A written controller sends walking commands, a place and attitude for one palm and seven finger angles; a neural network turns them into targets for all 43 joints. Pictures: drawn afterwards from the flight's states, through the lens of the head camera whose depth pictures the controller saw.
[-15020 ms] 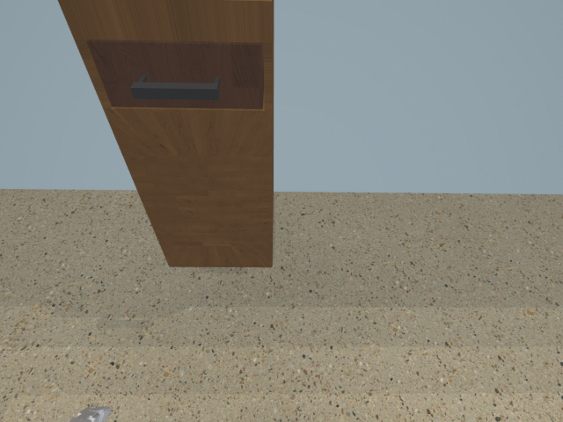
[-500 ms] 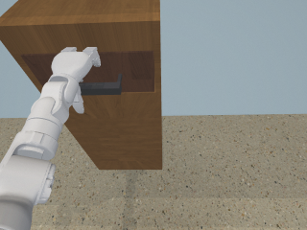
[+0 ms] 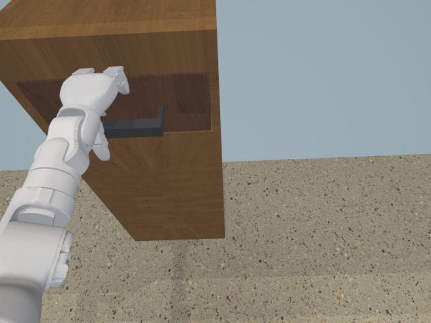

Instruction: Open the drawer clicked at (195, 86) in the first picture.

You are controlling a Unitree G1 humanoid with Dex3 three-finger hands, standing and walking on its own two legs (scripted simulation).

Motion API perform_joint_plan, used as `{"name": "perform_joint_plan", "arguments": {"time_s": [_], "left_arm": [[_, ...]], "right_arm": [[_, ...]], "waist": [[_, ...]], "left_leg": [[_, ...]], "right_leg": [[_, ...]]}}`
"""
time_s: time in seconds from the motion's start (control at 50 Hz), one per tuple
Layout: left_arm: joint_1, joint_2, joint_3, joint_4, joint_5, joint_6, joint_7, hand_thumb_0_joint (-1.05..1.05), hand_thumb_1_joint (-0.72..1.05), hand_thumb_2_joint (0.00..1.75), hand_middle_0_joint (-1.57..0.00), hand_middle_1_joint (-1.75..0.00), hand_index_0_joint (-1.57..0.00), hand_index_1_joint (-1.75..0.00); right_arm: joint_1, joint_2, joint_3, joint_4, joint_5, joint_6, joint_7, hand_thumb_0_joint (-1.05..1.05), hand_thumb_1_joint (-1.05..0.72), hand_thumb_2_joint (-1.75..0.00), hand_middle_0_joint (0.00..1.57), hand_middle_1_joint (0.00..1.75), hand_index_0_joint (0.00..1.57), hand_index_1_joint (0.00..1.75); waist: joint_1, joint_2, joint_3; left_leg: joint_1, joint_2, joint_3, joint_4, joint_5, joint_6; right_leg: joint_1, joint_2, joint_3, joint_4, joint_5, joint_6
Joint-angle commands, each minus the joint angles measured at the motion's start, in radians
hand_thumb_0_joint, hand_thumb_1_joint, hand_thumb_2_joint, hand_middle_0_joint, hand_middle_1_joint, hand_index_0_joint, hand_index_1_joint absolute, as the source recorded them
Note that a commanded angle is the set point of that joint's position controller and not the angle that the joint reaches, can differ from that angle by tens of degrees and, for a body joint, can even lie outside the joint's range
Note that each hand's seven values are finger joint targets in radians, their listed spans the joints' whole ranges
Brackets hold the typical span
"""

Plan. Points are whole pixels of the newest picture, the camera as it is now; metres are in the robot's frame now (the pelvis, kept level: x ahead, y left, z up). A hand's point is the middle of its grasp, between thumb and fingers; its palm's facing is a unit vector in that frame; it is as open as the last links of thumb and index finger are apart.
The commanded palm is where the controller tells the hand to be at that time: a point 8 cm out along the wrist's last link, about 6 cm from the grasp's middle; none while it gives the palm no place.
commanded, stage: move the hooked fingers above the handle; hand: left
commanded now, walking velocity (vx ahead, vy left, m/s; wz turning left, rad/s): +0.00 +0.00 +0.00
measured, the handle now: (119, 120) +0.51 +0.22 +0.07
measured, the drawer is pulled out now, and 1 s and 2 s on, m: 0.00 0.00 0.00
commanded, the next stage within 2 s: lower the fingers behind the handle in 0.32 s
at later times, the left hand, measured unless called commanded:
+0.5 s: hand (97, 117) +0.45 +0.22 +0.14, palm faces +0.02 +0.00 -1.00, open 13.8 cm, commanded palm +0.43 +0.23 +0.19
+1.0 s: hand (106, 131) +0.46 +0.23 +0.10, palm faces -0.04 -0.01 -1.00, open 13.8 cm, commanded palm +0.44 +0.23 +0.16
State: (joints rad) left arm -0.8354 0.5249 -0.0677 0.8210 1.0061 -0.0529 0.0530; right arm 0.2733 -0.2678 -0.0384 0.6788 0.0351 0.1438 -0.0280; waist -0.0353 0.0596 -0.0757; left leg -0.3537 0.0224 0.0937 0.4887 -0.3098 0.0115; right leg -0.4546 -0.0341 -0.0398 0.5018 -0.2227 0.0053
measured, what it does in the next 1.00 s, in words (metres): stands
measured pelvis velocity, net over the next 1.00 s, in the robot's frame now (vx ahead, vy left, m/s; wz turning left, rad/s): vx -0.01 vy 0.00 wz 0.01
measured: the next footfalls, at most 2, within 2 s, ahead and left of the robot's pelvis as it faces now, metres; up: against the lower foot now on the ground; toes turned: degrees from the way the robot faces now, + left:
none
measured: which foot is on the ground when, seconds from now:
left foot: down 0.00-1.00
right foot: down 0.00-1.00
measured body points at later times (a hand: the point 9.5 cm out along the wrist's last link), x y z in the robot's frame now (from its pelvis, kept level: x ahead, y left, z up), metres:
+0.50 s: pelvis +0.00 +0.00 +0.00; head +0.04 -0.02 +0.45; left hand +0.44 +0.22 +0.20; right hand +0.11 -0.25 -0.14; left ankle -0.05 +0.11 -0.74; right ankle +0.01 -0.12 -0.74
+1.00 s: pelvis -0.01 +0.00 +0.00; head +0.05 -0.02 +0.44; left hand +0.45 +0.22 +0.15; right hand +0.05 -0.27 -0.14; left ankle -0.05 +0.11 -0.74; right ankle +0.01 -0.12 -0.74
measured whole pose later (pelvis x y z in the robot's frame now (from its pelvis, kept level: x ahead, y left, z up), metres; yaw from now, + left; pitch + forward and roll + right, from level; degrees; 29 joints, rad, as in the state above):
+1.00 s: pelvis -0.01 +0.00 +0.00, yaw +1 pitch +11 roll +0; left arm -0.83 0.51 -0.08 0.90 1.02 -0.07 0.10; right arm 0.30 -0.27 -0.05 0.70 0.03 0.13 -0.03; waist -0.05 0.05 -0.07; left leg -0.41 0.02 0.08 0.54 -0.32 0.01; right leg -0.50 -0.04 -0.05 0.54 -0.23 0.00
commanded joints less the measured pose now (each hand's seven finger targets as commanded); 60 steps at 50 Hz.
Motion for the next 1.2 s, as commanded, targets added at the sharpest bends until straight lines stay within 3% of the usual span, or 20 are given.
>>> {"name": "perform_joint_plan", "arguments": {"time_s": [0.0,0.04,0.1,0.16,0.2,0.24,0.36,0.42,0.46,0.52,0.56,0.66,0.72,0.78,0.8,0.92,1.08,1.14,1.16,1.18], "left_arm": [[-0.446,0.229,0.054,-0.219,-0.020,0.029,0.005,0.00,-0.50,0.30,-0.30,-1.20,-0.30,-1.20],[-0.437,0.229,0.052,-0.231,-0.027,0.023,-0.015,0.00,-0.50,0.30,-0.30,-1.20,-0.30,-1.20],[-0.450,0.183,0.012,-0.262,-0.037,0.006,-0.033,0.00,-0.50,0.30,-0.30,-1.20,-0.30,-1.20],[-0.472,0.234,0.054,-0.304,-0.040,-0.021,-0.026,0.00,-0.50,0.30,-0.30,-1.20,-0.30,-1.20],[-0.488,0.197,0.032,-0.305,-0.041,-0.024,-0.011,0.00,-0.50,0.30,-0.30,-1.20,-0.30,-1.20],[-0.493,0.228,0.061,-0.304,-0.032,-0.022,0.009,0.00,-0.50,0.30,-0.30,-1.20,-0.30,-1.20],[-0.473,0.264,0.094,-0.237,-0.018,0.022,0.030,0.00,-0.50,0.30,-0.30,-1.20,-0.30,-1.20],[-0.435,0.195,0.038,-0.225,-0.020,0.038,0.009,0.00,-0.50,0.30,-0.30,-1.20,-0.30,-1.20],[-0.385,0.219,0.060,-0.194,-0.027,0.035,-0.013,0.00,-0.50,0.30,-0.30,-1.20,-0.30,-1.20],[-0.433,0.150,-0.007,-0.223,-0.029,0.008,-0.031,0.00,-0.50,0.30,-0.30,-1.20,-0.30,-1.20],[-0.434,0.170,0.013,-0.271,-0.038,-0.025,-0.031,0.00,-0.50,0.30,-0.30,-1.20,-0.30,-1.20],[-0.477,0.270,0.105,-0.218,-0.018,-0.067,0.040,0.00,-0.50,0.30,-0.30,-1.20,-0.30,-1.20],[-0.497,0.266,0.107,-0.192,0.004,-0.060,0.095,0.00,-0.50,0.30,-0.30,-1.20,-0.30,-1.20],[-0.492,0.279,0.115,-0.158,0.017,-0.040,0.122,0.00,-0.50,0.30,-0.30,-1.20,-0.30,-1.20],[-0.482,0.234,0.078,-0.132,0.018,-0.026,0.122,0.00,-0.50,0.30,-0.30,-1.20,-0.30,-1.20],[-0.448,0.203,0.047,-0.096,0.010,-0.010,0.087,0.00,-0.50,0.30,-0.30,-1.20,-0.30,-1.20],[-0.448,0.293,0.126,-0.122,0.025,-0.079,0.116,0.00,-0.50,0.30,-0.30,-1.20,-0.30,-1.20],[-0.433,0.245,0.101,-0.112,0.031,-0.071,0.147,0.00,-0.50,0.30,-0.30,-1.20,-0.30,-1.20],[-0.443,0.257,0.115,-0.108,0.032,-0.070,0.155,0.00,-0.50,0.30,-0.30,-1.20,-0.30,-1.20],[-0.430,0.275,0.126,-0.105,0.034,-0.062,0.163,0.00,-0.50,0.30,-0.30,-1.20,-0.30,-1.20]], "right_arm": [[0.004,-0.141,-0.041,-0.112,0.003,-0.026,-0.010,0.00,-0.90,-0.90,0.20,0.30,0.20,0.30],[0.002,-0.143,-0.039,-0.112,0.003,-0.023,-0.015,0.00,-0.90,-0.90,0.20,0.30,0.20,0.30],[-0.002,-0.136,-0.038,-0.112,0.006,-0.021,-0.016,0.00,-0.90,-0.90,0.20,0.30,0.20,0.30],[-0.005,-0.140,-0.037,-0.113,0.000,-0.023,-0.018,0.00,-0.90,-0.90,0.20,0.30,0.20,0.30],[-0.004,-0.127,-0.038,-0.106,-0.002,-0.026,-0.012,0.00,-0.90,-0.90,0.20,0.30,0.20,0.30],[-0.009,-0.128,-0.036,-0.104,-0.005,-0.025,-0.007,0.00,-0.90,-0.90,0.20,0.30,0.20,0.30],[-0.028,-0.136,-0.031,-0.105,-0.003,-0.025,-0.003,0.00,-0.90,-0.90,0.20,0.30,0.20,0.30],[-0.030,-0.130,-0.032,-0.112,-0.001,-0.023,-0.003,0.00,-0.90,-0.90,0.20,0.30,0.20,0.30],[-0.028,-0.142,-0.030,-0.117,0.003,-0.018,-0.008,0.00,-0.90,-0.90,0.20,0.30,0.20,0.30],[-0.021,-0.136,-0.031,-0.115,0.004,-0.019,-0.012,0.00,-0.90,-0.90,0.20,0.30,0.20,0.30],[-0.010,-0.135,-0.037,-0.123,0.000,-0.024,-0.013,0.00,-0.90,-0.90,0.20,0.30,0.20,0.30],[0.016,-0.137,-0.037,-0.097,-0.008,-0.034,-0.017,0.00,-0.90,-0.90,0.20,0.30,0.20,0.30],[0.032,-0.129,-0.042,-0.085,-0.013,-0.042,-0.010,0.00,-0.90,-0.90,0.20,0.30,0.20,0.30],[0.039,-0.134,-0.045,-0.083,-0.017,-0.047,-0.007,0.00,-0.90,-0.90,0.20,0.30,0.20,0.30],[0.039,-0.133,-0.046,-0.082,-0.014,-0.046,-0.006,0.00,-0.90,-0.90,0.20,0.30,0.20,0.30],[0.054,-0.145,-0.049,-0.084,-0.009,-0.041,-0.011,0.00,-0.90,-0.90,0.20,0.30,0.20,0.30],[0.088,-0.145,-0.055,-0.082,-0.018,-0.047,-0.021,0.00,-0.90,-0.90,0.20,0.30,0.20,0.30],[0.092,-0.140,-0.060,-0.078,-0.022,-0.051,-0.011,0.00,-0.90,-0.90,0.20,0.30,0.20,0.30],[0.099,-0.146,-0.061,-0.072,-0.024,-0.051,-0.010,0.00,-0.90,-0.90,0.20,0.30,0.20,0.30],[0.096,-0.145,-0.062,-0.076,-0.021,-0.051,-0.008,0.00,-0.90,-0.90,0.20,0.30,0.20,0.30]], "waist": [[0.003,-0.047,-0.378],[0.002,-0.077,-0.371],[-0.008,-0.050,-0.336],[0.005,-0.043,-0.371],[0.003,-0.021,-0.371],[0.014,-0.007,-0.381],[0.025,-0.047,-0.386],[0.016,-0.061,-0.365],[0.017,-0.106,-0.340],[-0.006,-0.090,-0.296],[0.002,-0.072,-0.337],[0.002,-0.074,-0.333],[0.003,-0.024,-0.372],[0.001,-0.037,-0.419],[-0.009,-0.039,-0.398],[-0.023,-0.060,-0.354],[-0.015,-0.046,-0.403],[-0.019,-0.011,-0.398],[-0.025,-0.045,-0.412],[-0.015,-0.022,-0.421]], "left_leg": [[0.109,-0.025,-0.039,-0.020,0.473,0.027],[0.110,-0.027,-0.040,-0.025,0.442,0.031],[0.130,-0.028,-0.050,-0.020,0.443,0.028],[0.137,-0.033,-0.054,-0.016,0.455,0.025],[0.150,-0.030,-0.058,-0.007,0.482,0.021],[0.146,-0.031,-0.060,-0.007,0.503,0.015],[0.104,-0.032,-0.051,-0.019,0.462,0.016],[0.109,-0.029,-0.049,-0.020,0.460,0.020],[0.083,-0.031,-0.045,-0.029,0.422,0.023],[0.098,-0.030,-0.053,-0.028,0.380,0.024],[0.117,-0.034,-0.055,-0.019,0.393,0.025],[0.058,-0.038,-0.057,-0.011,0.357,0.022],[0.056,-0.038,-0.055,-0.002,0.371,0.016],[0.039,-0.038,-0.048,0.006,0.380,0.019],[0.036,-0.038,-0.048,0.007,0.372,0.020],[0.021,-0.037,-0.043,0.005,0.337,0.027],[-0.001,-0.037,-0.046,0.034,0.369,0.028],[0.019,-0.035,-0.047,0.045,0.386,0.022],[0.013,-0.032,-0.050,0.048,0.405,0.023],[0.007,-0.035,-0.047,0.049,0.398,0.023]], "right_leg": [[0.284,0.039,0.014,-0.003,0.371,-0.033],[0.287,0.039,0.015,-0.010,0.356,-0.032],[0.248,0.040,0.012,-0.014,0.335,-0.036],[0.267,0.038,0.015,-0.010,0.339,-0.039],[0.249,0.039,0.011,-0.001,0.345,-0.040],[0.255,0.040,0.010,0.006,0.351,-0.042],[0.296,0.036,0.012,0.005,0.339,-0.041],[0.284,0.036,0.009,0.002,0.348,-0.039],[0.296,0.036,0.011,-0.009,0.332,-0.036],[0.228,0.037,0.008,-0.015,0.285,-0.036],[0.242,0.037,0.015,-0.014,0.285,-0.039],[0.237,0.038,0.018,0.000,0.261,-0.038],[0.228,0.040,0.017,0.018,0.272,-0.041],[0.259,0.039,0.022,0.027,0.297,-0.037],[0.239,0.041,0.019,0.025,0.291,-0.037],[0.215,0.042,0.018,0.013,0.277,-0.033],[0.221,0.044,0.027,0.043,0.304,-0.035],[0.176,0.050,0.018,0.050,0.293,-0.038],[0.193,0.050,0.019,0.053,0.309,-0.038],[0.193,0.051,0.021,0.056,0.308,-0.036]]}}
